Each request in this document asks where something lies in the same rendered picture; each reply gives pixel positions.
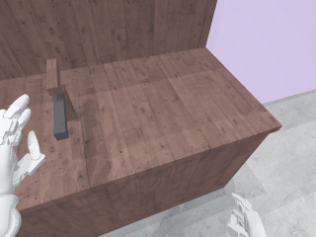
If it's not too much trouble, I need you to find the tap lever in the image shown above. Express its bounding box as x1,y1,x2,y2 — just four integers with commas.
52,89,69,141

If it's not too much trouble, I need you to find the left robot forearm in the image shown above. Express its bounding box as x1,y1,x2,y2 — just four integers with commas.
0,194,22,237

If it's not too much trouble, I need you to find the robot left hand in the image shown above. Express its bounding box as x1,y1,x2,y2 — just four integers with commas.
0,94,45,196

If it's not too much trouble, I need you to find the robot right hand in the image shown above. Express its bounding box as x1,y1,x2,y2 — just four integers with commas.
227,193,267,237

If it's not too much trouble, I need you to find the counter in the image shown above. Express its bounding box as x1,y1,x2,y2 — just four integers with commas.
0,0,282,237

